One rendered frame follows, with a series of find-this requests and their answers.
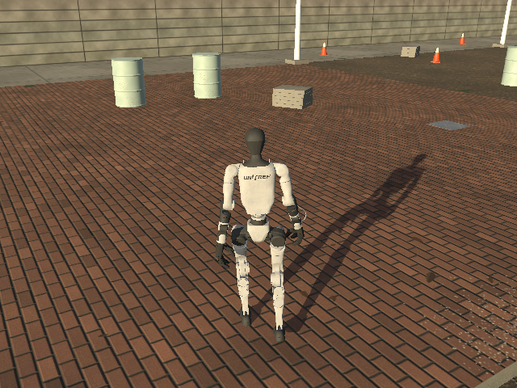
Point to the right robot hand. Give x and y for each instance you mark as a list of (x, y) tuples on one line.
[(298, 233)]

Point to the left robot upper arm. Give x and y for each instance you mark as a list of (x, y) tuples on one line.
[(231, 172)]

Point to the right robot upper arm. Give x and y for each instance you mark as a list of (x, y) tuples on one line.
[(281, 169)]

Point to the robot right forearm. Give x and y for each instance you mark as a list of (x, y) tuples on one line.
[(294, 215)]

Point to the robot left shin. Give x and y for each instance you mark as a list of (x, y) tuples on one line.
[(243, 289)]

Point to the robot left thigh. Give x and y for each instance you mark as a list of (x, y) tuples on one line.
[(239, 241)]

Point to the left robot hand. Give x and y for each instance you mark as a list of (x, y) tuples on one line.
[(219, 251)]

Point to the robot left forearm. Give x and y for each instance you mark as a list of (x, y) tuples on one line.
[(223, 226)]

